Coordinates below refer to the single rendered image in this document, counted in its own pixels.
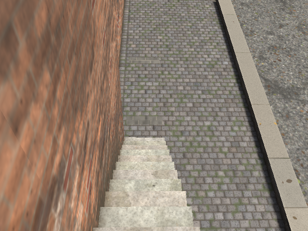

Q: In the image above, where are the stairs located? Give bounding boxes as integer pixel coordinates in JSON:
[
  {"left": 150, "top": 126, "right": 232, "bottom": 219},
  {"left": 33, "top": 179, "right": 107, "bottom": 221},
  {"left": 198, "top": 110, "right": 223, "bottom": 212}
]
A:
[{"left": 92, "top": 137, "right": 200, "bottom": 231}]

